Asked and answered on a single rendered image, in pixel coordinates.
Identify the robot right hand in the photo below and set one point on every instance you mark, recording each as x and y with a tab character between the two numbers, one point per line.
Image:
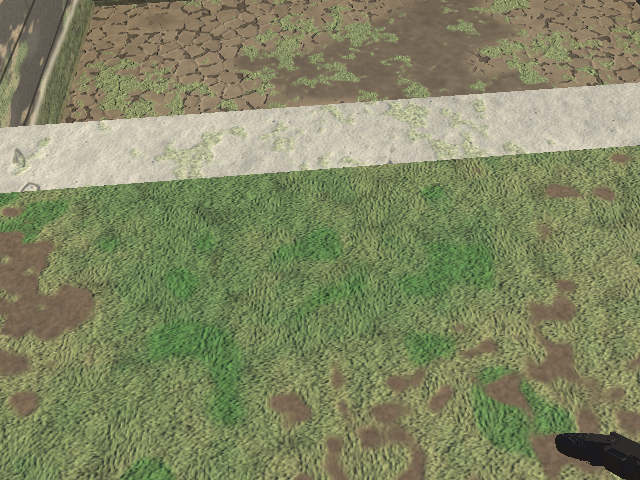
616	453

